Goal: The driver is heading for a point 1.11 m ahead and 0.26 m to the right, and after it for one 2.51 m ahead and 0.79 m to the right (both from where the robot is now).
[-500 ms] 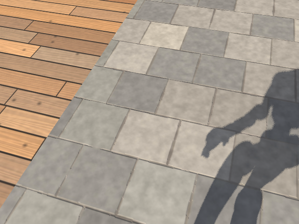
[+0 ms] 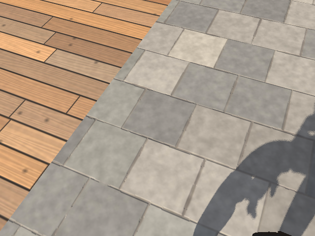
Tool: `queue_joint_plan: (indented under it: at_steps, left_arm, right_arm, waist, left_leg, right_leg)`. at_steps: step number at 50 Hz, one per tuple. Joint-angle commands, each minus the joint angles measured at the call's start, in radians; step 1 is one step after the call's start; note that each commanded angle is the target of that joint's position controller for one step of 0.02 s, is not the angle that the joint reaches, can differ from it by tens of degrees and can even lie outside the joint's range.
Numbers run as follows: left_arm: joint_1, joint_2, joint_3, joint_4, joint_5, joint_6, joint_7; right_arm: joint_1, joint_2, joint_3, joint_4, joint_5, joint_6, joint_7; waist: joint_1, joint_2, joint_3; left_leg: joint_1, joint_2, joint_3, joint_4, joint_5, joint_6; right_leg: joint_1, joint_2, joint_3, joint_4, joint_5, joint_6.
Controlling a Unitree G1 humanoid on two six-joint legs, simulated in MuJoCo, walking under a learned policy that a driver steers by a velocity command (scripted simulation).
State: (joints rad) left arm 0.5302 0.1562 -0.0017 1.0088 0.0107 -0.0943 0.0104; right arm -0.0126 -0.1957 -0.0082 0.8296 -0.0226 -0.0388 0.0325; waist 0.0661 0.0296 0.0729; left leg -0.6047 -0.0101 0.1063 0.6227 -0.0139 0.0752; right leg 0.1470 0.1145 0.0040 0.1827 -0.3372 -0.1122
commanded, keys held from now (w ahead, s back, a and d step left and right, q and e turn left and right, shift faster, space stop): no key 0.24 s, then w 0.76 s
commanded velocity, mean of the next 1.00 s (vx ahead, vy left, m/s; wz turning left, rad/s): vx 0.34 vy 0.00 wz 0.00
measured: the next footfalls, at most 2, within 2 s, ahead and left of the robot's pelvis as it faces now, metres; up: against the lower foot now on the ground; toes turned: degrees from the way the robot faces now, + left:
left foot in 0.06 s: +0.21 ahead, +0.06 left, +0.00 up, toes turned +2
right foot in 0.64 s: +0.21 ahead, -0.13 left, +0.00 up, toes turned -3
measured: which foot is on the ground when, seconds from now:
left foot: up 0.00-0.04, down 0.06-0.64, up 0.66-1.00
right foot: down 0.00-0.08, up 0.10-0.62, down 0.64-1.00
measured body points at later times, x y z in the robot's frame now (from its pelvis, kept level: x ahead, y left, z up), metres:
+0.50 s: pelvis +0.14 +0.00 +0.02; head +0.14 -0.01 +0.47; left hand +0.22 +0.23 -0.12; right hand +0.11 -0.25 -0.14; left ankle +0.17 +0.05 -0.73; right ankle +0.16 -0.13 -0.70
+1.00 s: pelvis +0.32 -0.03 +0.01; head +0.35 -0.04 +0.45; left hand +0.20 +0.18 -0.13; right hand +0.49 -0.26 -0.12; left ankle +0.48 +0.08 -0.70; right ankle +0.17 -0.13 -0.73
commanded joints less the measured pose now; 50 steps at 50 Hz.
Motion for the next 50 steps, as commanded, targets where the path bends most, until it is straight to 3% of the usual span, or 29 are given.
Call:
queue_joint_plan:
  at_steps: [1,2,3,4,5,6,7,8,9,10,12,14,16,18,21,26,28,30,31,32,33,34,36,39,44,47,50]
  left_arm:
    - [0.001,0.154,0.025,-0.013,0.002,-0.009,0.022]
    - [-0.027,0.171,0.029,-0.012,-0.006,-0.006,0.023]
    - [-0.057,0.173,0.029,-0.022,-0.019,-0.008,0.019]
    - [-0.003,0.116,0.021,-0.043,-0.029,-0.007,0.022]
    - [0.177,0.078,0.022,-0.001,-0.061,0.011,0.026]
    - [0.119,0.141,0.034,0.012,-0.017,0.026,0.027]
    - [0.024,0.13,0.035,-0.009,0.008,0.032,0.019]
    - [-0.029,0.124,0.038,-0.018,0.023,0.04,0.012]
    - [-0.052,0.116,0.04,-0.023,0.032,0.055,0.006]
    - [-0.032,0.085,0.034,-0.012,0.036,0.072,0.0]
    - [-0.016,0.041,0.025,0.004,0.024,0.095,0.001]
    - [-0.052,0.066,0.029,0.0,0.027,0.106,0.002]
    - [-0.151,0.096,0.036,-0.025,0.031,0.109,-0.004]
    - [-0.234,0.108,0.04,-0.049,0.027,0.102,-0.013]
    - [-0.284,0.094,0.039,-0.056,0.023,0.084,-0.017]
    - [-0.327,0.083,0.039,-0.072,0.017,0.06,-0.02]
    - [-0.301,0.076,0.038,-0.065,0.012,0.051,-0.017]
    - [-0.203,0.068,0.04,-0.025,0.011,0.041,-0.008]
    - [-0.12,0.089,0.046,0.004,0.013,0.032,0.0]
    - [-0.015,0.142,0.055,0.025,0.023,0.022,0.011]
    - [0.012,0.238,0.079,0.028,0.011,0.022,0.014]
    - [-0.023,0.21,0.078,0.031,0.015,0.026,0.015]
    - [-0.116,0.149,0.064,0.004,0.003,0.013,0.001]
    - [-0.086,0.118,0.055,0.017,0.001,-0.01,-0.001]
    - [-0.005,0.107,0.044,0.049,0.007,-0.017,-0.002]
    - [0.025,0.123,0.044,0.062,0.009,-0.019,0.003]
    - [0.03,0.142,0.048,0.075,0.013,-0.016,0.01]
  right_arm:
    - [0.177,-0.102,-0.025,0.029,0.001,-0.023,-0.024]
    - [0.297,-0.119,-0.034,0.071,-0.001,-0.034,-0.032]
    - [0.413,-0.148,-0.043,0.109,-0.019,-0.047,-0.042]
    - [0.505,-0.226,-0.059,0.126,-0.035,-0.051,-0.045]
    - [0.503,-0.202,-0.053,0.134,-0.001,-0.047,-0.031]
    - [0.392,-0.163,-0.052,0.105,0.039,-0.038,-0.025]
    - [0.276,-0.106,-0.036,0.086,0.038,-0.034,-0.029]
    - [0.236,-0.066,-0.024,0.084,0.03,-0.034,-0.033]
    - [0.235,-0.053,-0.017,0.093,0.028,-0.035,-0.041]
    - [0.247,-0.048,-0.013,0.11,0.023,-0.035,-0.044]
    - [0.263,-0.058,-0.008,0.13,0.009,-0.043,-0.041]
    - [0.304,-0.118,-0.027,0.147,0.006,-0.036,-0.034]
    - [0.328,-0.137,-0.037,0.152,0.009,-0.022,-0.032]
    - [0.357,-0.139,-0.043,0.16,0.011,-0.013,-0.035]
    - [0.411,-0.142,-0.051,0.177,0.011,-0.013,-0.04]
    - [0.441,-0.147,-0.06,0.192,0.008,-0.014,-0.045]
    - [0.428,-0.153,-0.065,0.19,0.01,-0.011,-0.044]
    - [0.396,-0.15,-0.07,0.182,0.018,-0.006,-0.043]
    - [0.367,-0.122,-0.065,0.167,0.015,-0.009,-0.042]
    - [0.298,-0.059,-0.05,0.125,0.014,-0.017,-0.036]
    - [0.273,-0.007,-0.037,0.093,0.014,-0.027,-0.024]
    - [0.24,-0.091,-0.055,0.09,-0.018,-0.03,-0.018]
    - [0.268,-0.096,-0.062,0.111,-0.01,-0.033,0.001]
    - [0.237,-0.073,-0.063,0.117,-0.018,-0.023,0.011]
    - [0.049,-0.038,-0.047,0.049,-0.009,-0.01,0.008]
    - [-0.04,-0.032,-0.036,0.016,0.0,-0.008,0.007]
    - [-0.056,-0.053,-0.037,-0.001,0.0,-0.01,0.001]
  waist:
    - [-0.12,-0.133,-0.065]
    - [-0.177,-0.132,-0.106]
    - [-0.228,-0.106,-0.162]
    - [-0.206,0.09,-0.29]
    - [-0.118,0.128,-0.456]
    - [-0.105,-0.014,-0.361]
    - [-0.079,-0.011,-0.2]
    - [-0.056,-0.045,-0.12]
    - [-0.039,-0.046,-0.085]
    - [-0.02,-0.032,-0.077]
    - [0.002,-0.012,-0.091]
    - [-0.013,0.04,-0.101]
    - [-0.043,0.081,-0.06]
    - [-0.061,0.077,-0.025]
    - [-0.079,0.041,-0.032]
    - [-0.092,0.06,-0.023]
    - [-0.076,0.056,-0.016]
    - [-0.031,0.024,-0.006]
    - [-0.004,-0.017,-0.014]
    - [0.033,-0.173,-0.023]
    - [0.029,-0.298,0.023]
    - [0.005,-0.154,0.086]
    - [-0.062,-0.113,0.065]
    - [-0.07,-0.099,0.024]
    - [-0.037,-0.118,0.049]
    - [-0.015,-0.136,0.06]
    - [-0.026,-0.142,0.062]
  left_leg:
    - [0.302,-0.086,0.011,-0.051,-0.007,0.044]
    - [0.417,-0.069,-0.014,-0.146,0.07,0.061]
    - [0.607,0.013,-0.079,-0.191,0.232,0.087]
    - [0.851,0.301,-0.321,-0.055,0.827,0.18]
    - [0.987,0.471,-0.586,-0.079,1.088,0.347]
    - [0.799,0.41,-0.515,-0.177,0.826,0.338]
    - [0.633,0.356,-0.44,-0.262,0.591,0.308]
    - [0.509,0.313,-0.382,-0.323,0.486,0.268]
    - [0.419,0.275,-0.323,-0.36,0.45,0.234]
    - [0.34,0.249,-0.273,-0.379,0.435,0.208]
    - [0.264,0.21,-0.204,-0.384,0.448,0.181]
    - [0.277,0.19,-0.22,-0.437,0.062,0.17]
    - [0.278,0.194,-0.295,-0.526,-0.387,0.159]
    - [0.306,0.221,-0.35,-0.572,-0.509,0.154]
    - [0.381,0.244,-0.368,-0.572,-0.524,0.154]
    - [0.406,0.247,-0.358,-0.546,-0.558,0.165]
    - [0.359,0.238,-0.343,-0.518,-0.569,0.166]
    - [0.238,0.192,-0.297,-0.435,-0.607,0.139]
    - [0.117,0.148,-0.254,-0.331,-0.611,0.112]
    - [-0.039,0.063,-0.144,-0.08,-0.563,0.065]
    - [-0.239,-0.045,-0.017,0.13,-0.498,0.029]
    - [-0.247,0.029,-0.097,0.233,-0.417,0.032]
    - [-0.192,0.057,-0.12,0.282,-0.291,0.006]
    - [-0.158,0.067,-0.079,0.334,-0.17,-0.031]
    - [-0.136,0.065,-0.028,0.203,-0.069,-0.058]
    - [-0.053,0.046,-0.001,0.058,-0.037,-0.04]
    - [0.018,0.029,0.01,-0.026,-0.083,0.006]
  right_leg:
    - [-0.099,-0.259,0.064,0.264,1.261,0.044]
    - [-0.112,-0.247,0.061,0.413,1.201,0.052]
    - [-0.23,-0.21,0.05,0.608,0.98,0.056]
    - [-0.434,-0.083,-0.029,0.985,0.183,0.067]
    - [-0.592,0.006,0.06,1.21,-0.295,0.074]
    - [-0.587,-0.047,0.104,1.194,-0.174,0.069]
    - [-0.616,-0.076,0.075,1.154,-0.124,0.073]
    - [-0.596,-0.105,0.067,1.091,-0.095,0.076]
    - [-0.549,-0.126,0.064,1.025,-0.074,0.082]
    - [-0.477,-0.127,0.047,0.975,-0.056,0.088]
    - [-0.391,-0.122,0.023,0.873,-0.033,0.096]
    - [-0.431,-0.127,-0.008,0.793,-0.041,0.087]
    - [-0.502,-0.142,-0.02,0.718,-0.015,0.08]
    - [-0.564,-0.153,-0.026,0.663,0.017,0.084]
    - [-0.602,-0.155,-0.036,0.601,0.024,0.088]
    - [-0.567,-0.134,-0.064,0.477,-0.035,0.075]
    - [-0.474,-0.115,-0.085,0.369,-0.045,0.059]
    - [-0.272,-0.087,-0.113,0.192,0.034,0.036]
    - [-0.121,-0.122,-0.055,0.143,-0.007,0.02]
    - [-0.008,-0.316,0.204,-0.001,-0.21,-0.013]
    - [0.025,-0.505,0.513,-0.137,-0.435,-0.086]
    - [-0.082,-0.519,0.505,-0.125,-0.421,-0.121]
    - [-0.121,-0.419,0.361,-0.125,-0.232,-0.08]
    - [-0.123,-0.338,0.189,-0.1,0.103,-0.059]
    - [-0.161,-0.297,0.081,-0.065,0.441,-0.07]
    - [-0.152,-0.298,0.049,-0.052,0.535,-0.068]
    - [-0.09,-0.331,0.04,-0.007,0.652,-0.064]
